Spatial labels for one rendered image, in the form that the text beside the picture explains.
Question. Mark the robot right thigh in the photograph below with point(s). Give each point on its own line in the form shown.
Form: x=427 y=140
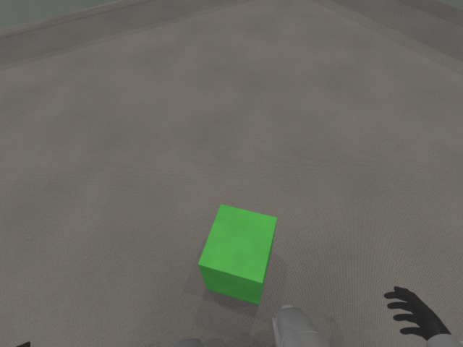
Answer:
x=293 y=328

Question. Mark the carton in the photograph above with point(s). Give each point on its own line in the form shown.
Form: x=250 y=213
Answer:
x=235 y=258

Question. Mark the robot right hand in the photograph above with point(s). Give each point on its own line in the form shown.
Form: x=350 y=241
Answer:
x=423 y=316

